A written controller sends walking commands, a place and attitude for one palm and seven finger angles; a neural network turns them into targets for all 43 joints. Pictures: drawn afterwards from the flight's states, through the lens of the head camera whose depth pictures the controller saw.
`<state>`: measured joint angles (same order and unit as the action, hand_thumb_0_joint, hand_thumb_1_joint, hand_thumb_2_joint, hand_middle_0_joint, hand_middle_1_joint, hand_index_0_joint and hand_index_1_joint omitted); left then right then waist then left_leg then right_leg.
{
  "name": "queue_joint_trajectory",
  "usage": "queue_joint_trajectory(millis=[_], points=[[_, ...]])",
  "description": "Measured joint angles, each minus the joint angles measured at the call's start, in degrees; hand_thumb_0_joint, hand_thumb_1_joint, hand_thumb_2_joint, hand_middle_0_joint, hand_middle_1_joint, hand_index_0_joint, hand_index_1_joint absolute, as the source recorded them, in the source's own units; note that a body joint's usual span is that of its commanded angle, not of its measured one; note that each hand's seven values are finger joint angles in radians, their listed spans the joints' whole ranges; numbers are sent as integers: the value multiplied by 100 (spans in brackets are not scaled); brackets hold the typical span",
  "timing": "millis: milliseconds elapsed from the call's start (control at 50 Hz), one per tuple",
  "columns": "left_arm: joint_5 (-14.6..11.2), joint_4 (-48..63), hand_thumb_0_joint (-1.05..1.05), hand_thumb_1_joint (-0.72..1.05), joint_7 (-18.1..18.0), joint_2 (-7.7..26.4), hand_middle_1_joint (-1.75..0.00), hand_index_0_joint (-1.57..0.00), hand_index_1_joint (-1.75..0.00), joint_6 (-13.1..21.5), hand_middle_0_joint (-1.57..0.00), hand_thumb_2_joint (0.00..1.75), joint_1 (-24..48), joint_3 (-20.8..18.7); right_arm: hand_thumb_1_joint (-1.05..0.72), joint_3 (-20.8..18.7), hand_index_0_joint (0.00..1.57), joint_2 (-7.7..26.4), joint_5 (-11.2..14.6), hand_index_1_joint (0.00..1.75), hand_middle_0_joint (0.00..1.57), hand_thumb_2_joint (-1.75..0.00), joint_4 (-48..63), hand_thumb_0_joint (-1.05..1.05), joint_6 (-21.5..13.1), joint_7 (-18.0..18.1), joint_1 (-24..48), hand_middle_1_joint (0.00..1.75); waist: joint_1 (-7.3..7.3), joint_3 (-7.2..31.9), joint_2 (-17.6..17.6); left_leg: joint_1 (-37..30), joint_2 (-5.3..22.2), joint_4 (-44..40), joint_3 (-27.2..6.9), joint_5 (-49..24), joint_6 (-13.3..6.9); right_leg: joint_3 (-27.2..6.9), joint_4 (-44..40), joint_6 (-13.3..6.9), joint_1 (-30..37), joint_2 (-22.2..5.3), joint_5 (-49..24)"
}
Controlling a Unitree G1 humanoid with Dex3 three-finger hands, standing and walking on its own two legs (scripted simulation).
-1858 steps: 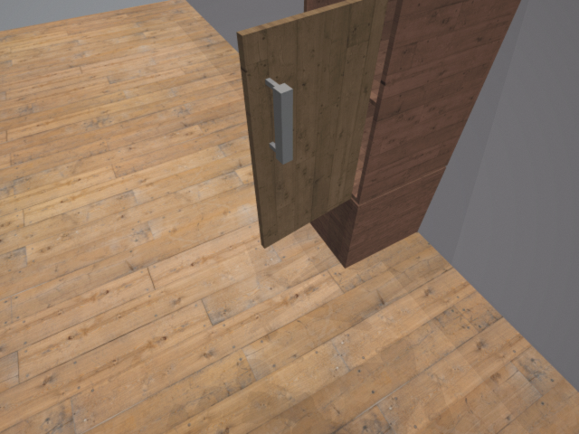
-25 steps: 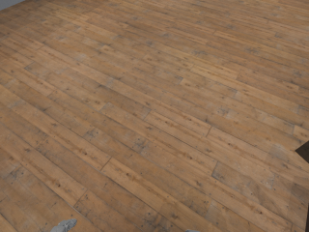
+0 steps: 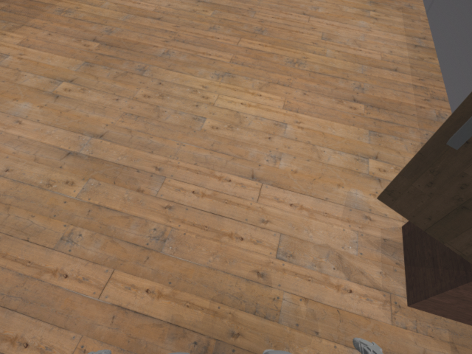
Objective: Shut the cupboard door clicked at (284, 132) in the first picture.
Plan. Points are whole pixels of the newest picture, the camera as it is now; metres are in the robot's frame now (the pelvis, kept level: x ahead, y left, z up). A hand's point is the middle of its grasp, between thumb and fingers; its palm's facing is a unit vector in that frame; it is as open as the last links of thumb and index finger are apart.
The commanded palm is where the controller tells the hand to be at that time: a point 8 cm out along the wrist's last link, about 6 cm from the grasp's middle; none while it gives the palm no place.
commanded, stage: turn to face it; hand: left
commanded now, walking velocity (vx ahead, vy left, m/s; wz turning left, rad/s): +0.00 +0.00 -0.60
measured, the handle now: out of the picture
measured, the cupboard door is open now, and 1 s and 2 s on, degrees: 62 62 62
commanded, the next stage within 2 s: take the last steps up to it in 1.04 s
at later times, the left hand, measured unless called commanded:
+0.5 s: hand (168, 325) +0.18 +0.14 -0.15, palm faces -0.29 -0.92 -0.25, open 7.4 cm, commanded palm none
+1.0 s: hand (211, 290) +0.25 +0.06 -0.15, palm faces -0.52 -0.81 -0.27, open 7.4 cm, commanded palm none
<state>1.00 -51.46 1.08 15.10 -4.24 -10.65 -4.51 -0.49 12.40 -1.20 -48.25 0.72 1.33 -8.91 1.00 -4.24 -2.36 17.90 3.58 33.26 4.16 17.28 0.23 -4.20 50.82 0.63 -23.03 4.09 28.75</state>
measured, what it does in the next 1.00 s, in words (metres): steps on the spot, turning right: right foot, then left foot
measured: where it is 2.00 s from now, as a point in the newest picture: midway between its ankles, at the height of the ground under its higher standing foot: outside the picture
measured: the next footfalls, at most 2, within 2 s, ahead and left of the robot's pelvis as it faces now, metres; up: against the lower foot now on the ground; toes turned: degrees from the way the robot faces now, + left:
right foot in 0.26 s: +0.03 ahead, -0.15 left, +0.00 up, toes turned -14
left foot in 0.60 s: +0.15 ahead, +0.07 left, +0.00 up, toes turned -17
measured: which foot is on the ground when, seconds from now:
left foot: down 0.00-0.26, up 0.28-0.58, down 0.60-0.92, up 0.94-1.00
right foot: up 0.00-0.24, down 0.26-0.60, up 0.62-0.90, down 0.92-1.00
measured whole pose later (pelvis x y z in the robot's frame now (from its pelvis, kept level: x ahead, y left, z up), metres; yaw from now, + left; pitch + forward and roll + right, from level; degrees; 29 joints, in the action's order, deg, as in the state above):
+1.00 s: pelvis +0.05 -0.05 +0.00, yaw -32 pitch +1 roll -1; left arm 1.4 -51.5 0.8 12.3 -1.9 -8.5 -2.9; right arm -2.7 15.6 -0.7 -54.2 3.9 1.5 -13.6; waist -1.3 -4.3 3.5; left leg 23.4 6.6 54.4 3.7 29.6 3.6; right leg 2.4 33.0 -1.6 -14.9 0.5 19.4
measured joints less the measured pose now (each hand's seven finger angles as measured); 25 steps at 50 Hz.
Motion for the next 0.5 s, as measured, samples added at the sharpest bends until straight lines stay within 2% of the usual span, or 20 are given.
queue_joint_trajectory(millis=[40,100,200,240,260,300,320,360,420,500], points=[[2,11,1,91,47,48,-30,-20,-30,-19,-21,90,75,-42,-91,30,21,-36,-31,30,20,-90,6,1,-5,15,-81,30,7,-61,20,-160,112,-147,101,-15,14,266,784,103,-237,-121,83],[-4,74,1,91,102,61,-30,-20,-30,-54,-20,90,161,-64,-90,22,21,-31,-46,30,20,-90,-35,1,20,20,-180,30,3,-123,136,-371,307,-335,270,-59,70,570,841,185,-283,-329,13],[4,159,1,91,154,34,-30,-20,-30,-47,-20,90,306,-31,-90,-70,21,84,-48,30,20,-90,-151,1,64,-33,-323,30,-103,-178,362,-506,623,-179,577,131,232,828,-440,121,136,-466,-308],[8,209,1,91,168,34,-30,-20,-30,14,-20,90,334,-1,-90,-118,21,168,-25,30,20,-90,-197,1,99,-57,-411,30,-140,-160,434,-454,744,133,674,334,334,910,-1293,36,493,-454,-896],[21,263,1,91,168,81,-30,-20,-30,81,-20,90,310,23,-90,-144,21,192,2,30,20,-90,-205,1,127,-74,-480,30,-149,-99,362,-328,735,445,726,462,358,840,-1713,-80,667,-510,-1235],[12,227,1,91,89,-12,-30,-20,-30,199,-20,90,360,64,-90,-205,21,342,42,30,20,-90,-303,1,261,-50,-412,30,-169,-144,520,107,658,1535,288,1178,392,792,-1488,-182,569,-409,-1026],[9,220,1,91,55,-63,-30,-20,-30,225,-20,90,348,91,-90,-225,21,397,54,30,20,-90,-353,1,317,-21,-357,30,-176,-156,565,335,543,2072,81,1339,402,746,-1460,-197,561,-375,-946],[7,200,1,91,-10,-130,-30,-20,-30,227,-20,90,286,121,-91,-240,21,440,65,30,20,-90,-405,1,347,10,-251,30,-169,-156,547,691,353,2753,-99,1275,440,597,-1620,-199,621,-337,-981],[19,132,1,91,-49,-156,-30,-20,-30,194,-20,90,179,149,-91,-217,20,398,69,30,20,-90,-339,1,294,-9,-141,30,-160,-114,397,902,195,2642,-112,993,505,349,-1943,-188,734,-318,-1178],[41,51,1,90,-35,-143,-30,-20,-30,149,-21,90,69,158,-91,-173,20,283,89,30,20,-90,-187,1,224,-42,-44,30,-124,-44,220,809,53,1730,-113,729,520,68,-2119,-154,806,-274,-1259]])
